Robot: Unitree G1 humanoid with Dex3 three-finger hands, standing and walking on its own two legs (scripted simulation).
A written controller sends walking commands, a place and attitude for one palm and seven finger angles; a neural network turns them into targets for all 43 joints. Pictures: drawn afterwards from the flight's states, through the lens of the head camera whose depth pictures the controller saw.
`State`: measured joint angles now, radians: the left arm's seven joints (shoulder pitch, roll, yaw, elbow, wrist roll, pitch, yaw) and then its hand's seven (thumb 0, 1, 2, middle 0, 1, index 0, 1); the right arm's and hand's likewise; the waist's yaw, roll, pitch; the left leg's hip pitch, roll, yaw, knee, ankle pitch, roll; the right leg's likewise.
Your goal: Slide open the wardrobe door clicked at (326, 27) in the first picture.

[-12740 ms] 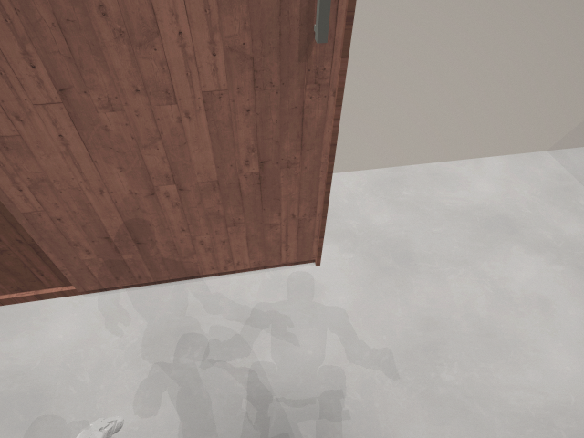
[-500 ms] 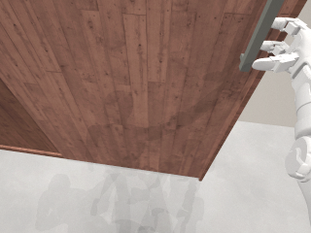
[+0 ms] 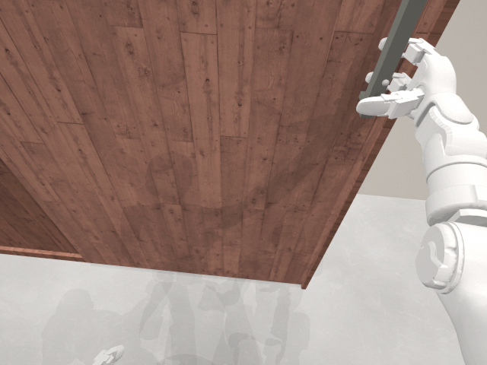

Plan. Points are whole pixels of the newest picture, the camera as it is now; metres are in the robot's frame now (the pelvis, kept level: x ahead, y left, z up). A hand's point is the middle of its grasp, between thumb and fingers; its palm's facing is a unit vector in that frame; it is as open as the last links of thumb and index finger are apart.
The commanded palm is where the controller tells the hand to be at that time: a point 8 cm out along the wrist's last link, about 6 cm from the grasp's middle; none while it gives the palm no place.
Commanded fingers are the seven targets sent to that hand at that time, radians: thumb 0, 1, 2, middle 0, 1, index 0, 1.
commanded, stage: slide the fingers in behind the handle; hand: right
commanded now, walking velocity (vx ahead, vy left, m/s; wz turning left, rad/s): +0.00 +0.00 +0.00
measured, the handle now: (385, 53) +0.54 -0.14 +0.27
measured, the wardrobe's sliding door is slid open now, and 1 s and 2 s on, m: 0.00 0.00 0.00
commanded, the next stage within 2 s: grip the handle and tug to test in 0.96 s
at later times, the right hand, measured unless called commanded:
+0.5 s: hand (375, 81) +0.48 -0.12 +0.25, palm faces -0.01 +1.00 +0.00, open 14.0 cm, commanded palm +0.45 -0.17 +0.25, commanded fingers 0.00 0.50 -0.30 0.30 1.20 0.30 1.20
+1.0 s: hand (378, 83) +0.48 -0.13 +0.25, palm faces -0.02 +1.00 +0.01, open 14.0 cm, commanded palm +0.46 -0.17 +0.25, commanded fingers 0.00 0.50 -0.30 0.30 1.20 0.30 1.20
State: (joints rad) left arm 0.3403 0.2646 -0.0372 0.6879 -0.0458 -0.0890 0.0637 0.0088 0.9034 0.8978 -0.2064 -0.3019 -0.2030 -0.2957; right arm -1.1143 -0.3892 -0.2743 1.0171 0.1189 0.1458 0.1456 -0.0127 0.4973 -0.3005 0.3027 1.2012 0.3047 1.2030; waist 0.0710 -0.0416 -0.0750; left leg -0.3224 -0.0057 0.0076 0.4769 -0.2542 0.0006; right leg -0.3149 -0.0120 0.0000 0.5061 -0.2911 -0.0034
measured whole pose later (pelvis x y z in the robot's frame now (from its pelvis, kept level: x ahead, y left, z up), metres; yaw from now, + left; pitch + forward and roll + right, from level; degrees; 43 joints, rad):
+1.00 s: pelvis +0.00 +0.00 +0.00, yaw +0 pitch +5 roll +1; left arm 0.35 0.26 -0.03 0.70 -0.04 -0.08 0.07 0.01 0.90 0.90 -0.21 -0.30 -0.20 -0.30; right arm -1.10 -0.35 -0.25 0.98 0.12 0.14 0.10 -0.01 0.50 -0.30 0.30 1.20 0.30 1.20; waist 0.07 -0.03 -0.07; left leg -0.31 0.00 0.00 0.47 -0.25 0.00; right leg -0.30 -0.01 0.00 0.49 -0.28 0.00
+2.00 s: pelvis +0.00 +0.00 +0.00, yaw +0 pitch +5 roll +0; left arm 0.34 0.26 -0.03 0.70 -0.04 -0.08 0.06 0.01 0.90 0.90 -0.21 -0.30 -0.20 -0.30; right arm -1.07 -0.33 -0.24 0.92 0.12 0.18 0.08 0.00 -0.71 -0.84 0.34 1.37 0.34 1.37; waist 0.06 -0.04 -0.07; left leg -0.30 -0.01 0.01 0.46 -0.25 0.00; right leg -0.28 -0.01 0.00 0.49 -0.29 0.00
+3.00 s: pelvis +0.03 +0.00 +0.00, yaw -3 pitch +5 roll +0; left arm 0.22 0.23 -0.03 0.72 -0.03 -0.04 0.05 0.01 0.90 0.90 -0.20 -0.30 -0.20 -0.30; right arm -1.02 -0.20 -0.13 0.69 0.14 0.35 -0.02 0.01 -0.72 -0.84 0.36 1.36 0.32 1.40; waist -0.02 -0.04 -0.08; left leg -0.23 0.02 0.06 0.46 -0.31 0.00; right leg -0.23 0.01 0.04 0.46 -0.32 0.00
